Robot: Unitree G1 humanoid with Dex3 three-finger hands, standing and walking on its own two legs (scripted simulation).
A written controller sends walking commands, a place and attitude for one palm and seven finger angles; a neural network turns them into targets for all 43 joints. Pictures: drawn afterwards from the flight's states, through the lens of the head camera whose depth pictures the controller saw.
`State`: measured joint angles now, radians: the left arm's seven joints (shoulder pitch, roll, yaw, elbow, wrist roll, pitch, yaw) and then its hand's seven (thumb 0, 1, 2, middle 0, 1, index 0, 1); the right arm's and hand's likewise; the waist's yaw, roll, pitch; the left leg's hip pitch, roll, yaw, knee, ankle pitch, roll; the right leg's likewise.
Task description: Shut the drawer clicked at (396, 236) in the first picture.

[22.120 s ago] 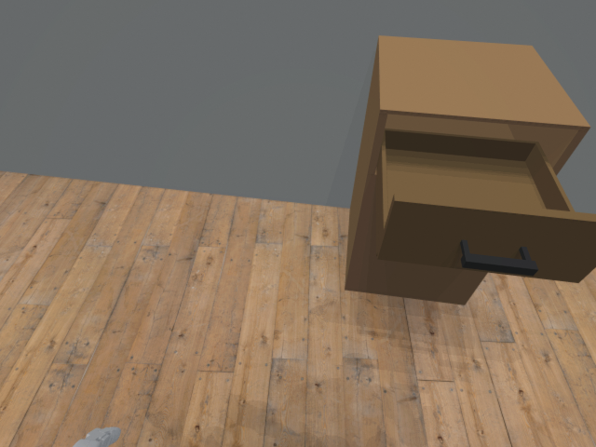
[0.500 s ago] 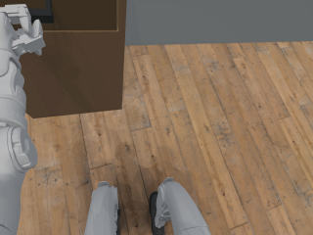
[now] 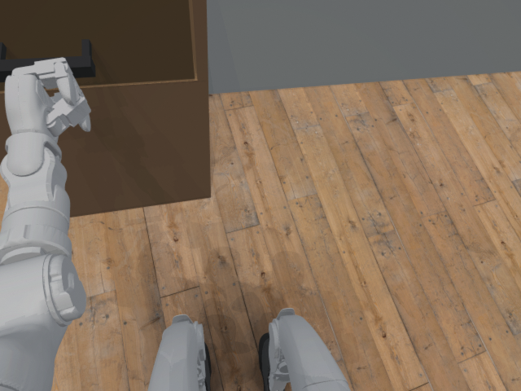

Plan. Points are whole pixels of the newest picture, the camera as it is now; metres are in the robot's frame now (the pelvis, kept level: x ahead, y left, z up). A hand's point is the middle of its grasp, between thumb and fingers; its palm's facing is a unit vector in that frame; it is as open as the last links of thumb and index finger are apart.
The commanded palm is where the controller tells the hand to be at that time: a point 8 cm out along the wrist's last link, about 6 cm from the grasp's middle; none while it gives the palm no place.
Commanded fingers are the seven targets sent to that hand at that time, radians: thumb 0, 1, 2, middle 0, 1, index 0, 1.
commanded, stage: pull the fist back off the drawer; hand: left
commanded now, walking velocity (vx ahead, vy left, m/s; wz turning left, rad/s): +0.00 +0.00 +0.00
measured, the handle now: (44, 58) +0.59 +0.27 +0.04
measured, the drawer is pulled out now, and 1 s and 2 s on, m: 0.00 0.00 0.00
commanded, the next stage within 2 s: draw the hand back to the body in 0.02 s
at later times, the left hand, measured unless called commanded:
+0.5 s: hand (28, 134) +0.42 +0.23 +0.11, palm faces +0.16 -0.99 -0.03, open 3.3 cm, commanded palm +0.38 +0.27 +0.13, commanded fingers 0.00 0.90 0.90 -1.40 -1.60 -1.40 -1.60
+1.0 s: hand out of the picture +0.30 +0.24 +0.21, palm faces +0.35 -0.89 -0.30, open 3.3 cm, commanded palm +0.25 +0.28 +0.23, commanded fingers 0.00 0.90 0.90 -1.40 -1.60 -1.40 -1.60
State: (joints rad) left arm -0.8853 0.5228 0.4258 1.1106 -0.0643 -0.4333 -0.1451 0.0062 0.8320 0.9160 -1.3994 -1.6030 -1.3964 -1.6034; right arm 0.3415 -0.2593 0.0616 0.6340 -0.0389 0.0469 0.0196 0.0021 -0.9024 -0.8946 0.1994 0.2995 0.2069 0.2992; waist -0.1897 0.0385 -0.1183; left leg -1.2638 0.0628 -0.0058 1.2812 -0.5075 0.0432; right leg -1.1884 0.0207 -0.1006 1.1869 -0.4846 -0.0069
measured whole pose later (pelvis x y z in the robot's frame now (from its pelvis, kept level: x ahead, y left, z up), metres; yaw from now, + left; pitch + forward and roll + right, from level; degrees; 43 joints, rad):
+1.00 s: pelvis +0.06 -0.01 +0.12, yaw +3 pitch +0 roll -1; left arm 0.23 0.31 0.18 -0.08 -0.08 -0.03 0.11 0.02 0.89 0.90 -1.40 -1.60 -1.40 -1.60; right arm 0.18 -0.23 0.06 0.55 0.03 -0.01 -0.08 0.01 -0.90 -0.90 0.20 0.30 0.21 0.30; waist 0.04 0.06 -0.02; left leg -0.22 0.01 0.05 0.52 -0.31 0.02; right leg -0.18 0.00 -0.05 0.49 -0.31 0.00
